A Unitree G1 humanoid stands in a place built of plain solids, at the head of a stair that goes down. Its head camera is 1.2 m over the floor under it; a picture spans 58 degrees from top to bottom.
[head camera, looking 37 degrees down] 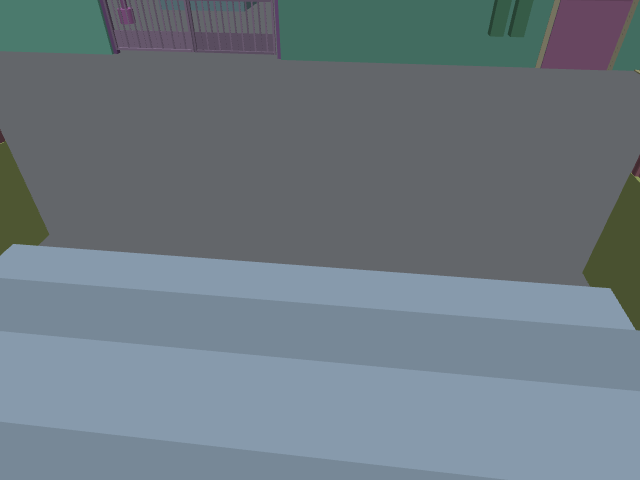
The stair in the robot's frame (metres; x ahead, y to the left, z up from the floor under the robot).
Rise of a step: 0.15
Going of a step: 0.48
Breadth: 3.90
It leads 7 degrees to the right of straight ahead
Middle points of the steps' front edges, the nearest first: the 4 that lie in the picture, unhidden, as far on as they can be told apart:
0.71 0.34 -0.15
1.19 0.28 -0.31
1.66 0.23 -0.46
2.14 0.17 -0.61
